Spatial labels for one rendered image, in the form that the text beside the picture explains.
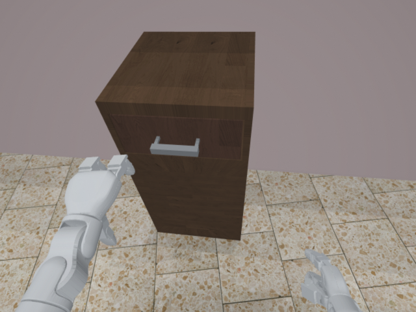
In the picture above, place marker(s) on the robot left forearm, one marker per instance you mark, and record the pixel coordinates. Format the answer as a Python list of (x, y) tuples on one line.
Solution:
[(64, 272)]

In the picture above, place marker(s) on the robot left hand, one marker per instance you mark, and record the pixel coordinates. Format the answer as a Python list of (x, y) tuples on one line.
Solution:
[(93, 190)]

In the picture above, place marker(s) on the drawer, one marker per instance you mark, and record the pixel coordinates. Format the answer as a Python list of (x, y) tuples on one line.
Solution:
[(219, 138)]

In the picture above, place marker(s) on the robot right hand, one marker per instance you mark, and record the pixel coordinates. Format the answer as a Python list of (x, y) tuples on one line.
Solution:
[(317, 289)]

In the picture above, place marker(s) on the handle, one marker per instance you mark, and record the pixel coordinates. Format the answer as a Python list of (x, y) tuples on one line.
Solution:
[(179, 150)]

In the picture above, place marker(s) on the robot right forearm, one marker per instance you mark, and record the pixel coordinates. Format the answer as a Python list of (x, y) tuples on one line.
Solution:
[(342, 303)]

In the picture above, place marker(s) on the cabinet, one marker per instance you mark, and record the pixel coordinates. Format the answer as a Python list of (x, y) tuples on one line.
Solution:
[(194, 75)]

